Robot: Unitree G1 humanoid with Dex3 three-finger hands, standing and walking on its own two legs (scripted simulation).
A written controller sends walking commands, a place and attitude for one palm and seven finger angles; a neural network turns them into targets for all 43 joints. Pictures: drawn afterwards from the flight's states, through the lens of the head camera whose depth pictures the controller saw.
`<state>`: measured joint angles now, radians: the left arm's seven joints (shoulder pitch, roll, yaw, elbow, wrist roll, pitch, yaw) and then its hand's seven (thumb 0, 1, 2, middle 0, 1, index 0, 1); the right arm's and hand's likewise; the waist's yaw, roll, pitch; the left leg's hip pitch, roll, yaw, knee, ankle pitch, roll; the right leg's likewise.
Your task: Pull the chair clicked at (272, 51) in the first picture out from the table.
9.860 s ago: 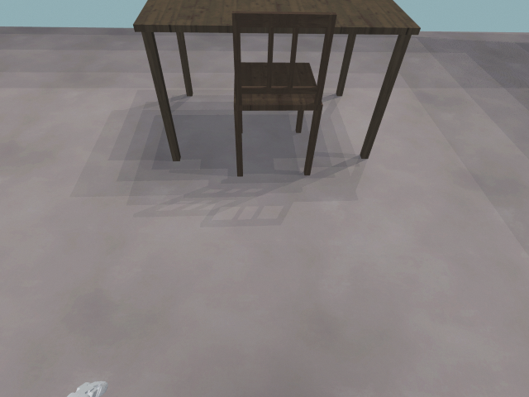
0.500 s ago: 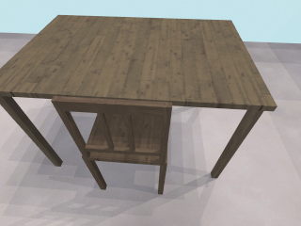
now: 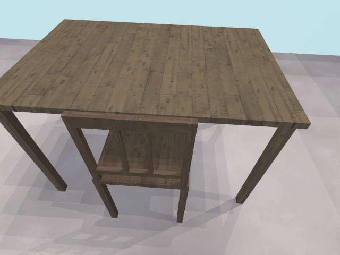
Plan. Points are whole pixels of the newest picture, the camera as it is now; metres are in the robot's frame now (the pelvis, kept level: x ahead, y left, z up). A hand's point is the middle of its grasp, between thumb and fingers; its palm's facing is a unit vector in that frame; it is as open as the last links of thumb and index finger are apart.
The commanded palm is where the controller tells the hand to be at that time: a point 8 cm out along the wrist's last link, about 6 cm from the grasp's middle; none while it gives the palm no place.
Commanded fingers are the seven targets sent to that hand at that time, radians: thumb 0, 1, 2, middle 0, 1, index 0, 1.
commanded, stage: look again from close up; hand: left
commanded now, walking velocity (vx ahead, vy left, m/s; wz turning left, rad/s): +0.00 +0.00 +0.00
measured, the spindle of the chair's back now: (122, 151) +0.46 +0.19 -0.11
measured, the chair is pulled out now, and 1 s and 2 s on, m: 0.00 0.00 0.00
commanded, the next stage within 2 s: raise the hand toward the chair's back in 0.40 s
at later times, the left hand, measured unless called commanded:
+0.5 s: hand out of the picture -0.03 +0.17 -0.17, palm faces +0.02 -0.98 -0.18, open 7.4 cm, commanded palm +0.09 +0.22 -0.07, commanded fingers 0.00 0.88 0.89 -0.20 -0.30 -0.20 -0.30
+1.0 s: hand out of the picture +0.13 +0.17 -0.10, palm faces +0.16 -0.99 -0.03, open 9.9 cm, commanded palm +0.13 +0.22 -0.06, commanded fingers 0.00 0.29 0.64 -0.14 -0.20 -0.14 -0.20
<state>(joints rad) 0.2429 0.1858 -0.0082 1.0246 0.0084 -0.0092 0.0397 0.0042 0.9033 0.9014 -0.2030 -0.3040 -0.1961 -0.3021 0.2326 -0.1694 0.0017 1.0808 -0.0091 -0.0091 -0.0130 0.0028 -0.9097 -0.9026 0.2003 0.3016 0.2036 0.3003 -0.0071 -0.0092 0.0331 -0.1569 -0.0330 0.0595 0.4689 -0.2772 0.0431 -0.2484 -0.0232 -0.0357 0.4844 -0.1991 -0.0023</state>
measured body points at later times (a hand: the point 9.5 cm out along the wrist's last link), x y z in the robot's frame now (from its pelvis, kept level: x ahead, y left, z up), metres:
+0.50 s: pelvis +0.00 +0.01 +0.00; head +0.01 +0.01 +0.45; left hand -0.03 +0.22 -0.16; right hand -0.01 -0.20 -0.16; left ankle -0.01 +0.09 -0.74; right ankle +0.04 -0.12 -0.74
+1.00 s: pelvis +0.00 -0.03 -0.09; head +0.06 +0.01 +0.36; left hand +0.12 +0.22 -0.09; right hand +0.26 -0.27 -0.10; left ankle -0.01 +0.09 -0.74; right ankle +0.04 -0.12 -0.74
